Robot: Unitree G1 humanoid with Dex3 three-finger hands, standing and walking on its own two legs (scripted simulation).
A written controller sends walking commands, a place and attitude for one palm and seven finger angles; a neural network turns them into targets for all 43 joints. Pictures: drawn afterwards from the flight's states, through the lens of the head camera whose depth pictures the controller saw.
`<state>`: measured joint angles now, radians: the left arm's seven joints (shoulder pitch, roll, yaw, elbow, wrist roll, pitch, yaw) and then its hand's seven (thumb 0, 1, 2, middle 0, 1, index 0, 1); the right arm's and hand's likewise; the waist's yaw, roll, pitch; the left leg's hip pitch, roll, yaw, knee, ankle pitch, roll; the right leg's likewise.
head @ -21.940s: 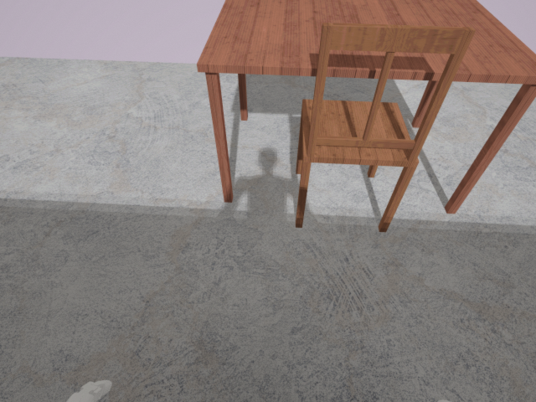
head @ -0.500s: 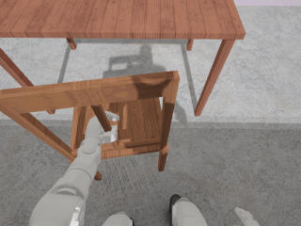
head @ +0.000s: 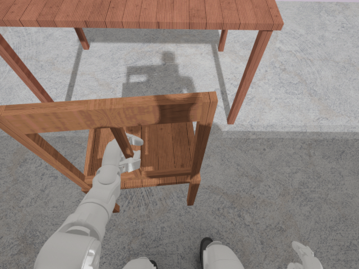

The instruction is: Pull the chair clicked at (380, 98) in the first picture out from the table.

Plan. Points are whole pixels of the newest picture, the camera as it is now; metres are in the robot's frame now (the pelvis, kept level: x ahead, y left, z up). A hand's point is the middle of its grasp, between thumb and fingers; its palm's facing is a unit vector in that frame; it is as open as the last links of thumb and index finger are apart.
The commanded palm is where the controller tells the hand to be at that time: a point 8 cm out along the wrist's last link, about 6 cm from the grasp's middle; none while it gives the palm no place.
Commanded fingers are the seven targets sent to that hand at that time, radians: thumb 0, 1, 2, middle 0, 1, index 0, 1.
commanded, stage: step backward, pulling the chair out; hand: left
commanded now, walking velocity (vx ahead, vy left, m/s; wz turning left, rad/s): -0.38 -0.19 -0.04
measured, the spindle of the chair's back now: (129, 154) +0.39 +0.13 -0.08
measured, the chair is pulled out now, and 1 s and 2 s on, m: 0.41 0.69 0.71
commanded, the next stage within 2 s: stop walking, hand still on the chair in 0.42 s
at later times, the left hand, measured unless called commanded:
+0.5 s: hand (138, 217) +0.23 +0.09 -0.07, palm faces -0.02 -0.98 -0.19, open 5.4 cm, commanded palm +0.22 +0.15 -0.06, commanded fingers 0.00 0.90 0.90 -0.50 -1.45 -0.50 -1.45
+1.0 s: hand out of the picture +0.09 +0.11 -0.06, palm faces -0.07 -0.98 -0.16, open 5.3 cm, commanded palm +0.08 +0.17 -0.05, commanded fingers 0.00 0.90 0.90 -0.50 -1.45 -0.50 -1.45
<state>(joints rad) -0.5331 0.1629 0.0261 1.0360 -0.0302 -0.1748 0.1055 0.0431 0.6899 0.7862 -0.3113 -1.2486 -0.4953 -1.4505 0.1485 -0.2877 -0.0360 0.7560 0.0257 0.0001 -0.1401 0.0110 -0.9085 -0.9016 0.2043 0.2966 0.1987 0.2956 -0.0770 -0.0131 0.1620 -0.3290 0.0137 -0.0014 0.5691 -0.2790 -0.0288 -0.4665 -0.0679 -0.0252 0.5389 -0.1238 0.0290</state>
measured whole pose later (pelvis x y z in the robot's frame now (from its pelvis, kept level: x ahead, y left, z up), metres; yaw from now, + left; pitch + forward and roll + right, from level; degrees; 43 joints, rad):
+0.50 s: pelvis -0.13 -0.01 +0.01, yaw -2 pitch +3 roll +1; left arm -0.51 0.14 0.08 1.09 -0.03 -0.19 0.11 0.05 0.68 0.78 -0.32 -1.22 -0.50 -1.45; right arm 0.18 -0.30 -0.03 0.76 0.03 0.00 -0.12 0.01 -0.91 -0.90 0.21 0.30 0.20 0.30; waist -0.08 0.02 0.15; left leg -0.37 0.01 -0.02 0.78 -0.45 -0.05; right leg -0.39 -0.06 -0.03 0.53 -0.19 0.00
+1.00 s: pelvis -0.19 +0.01 +0.01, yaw -3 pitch -2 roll +0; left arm -0.18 0.09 -0.05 0.90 -0.04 -0.15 0.08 0.07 0.70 0.83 -0.32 -1.23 -0.50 -1.45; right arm 0.25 -0.20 0.01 0.75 0.02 0.01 -0.10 0.01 -0.91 -0.90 0.21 0.30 0.20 0.30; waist -0.03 0.05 0.05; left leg -0.18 0.05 0.05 0.47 -0.27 -0.02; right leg -0.24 -0.02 -0.04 0.48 -0.21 0.00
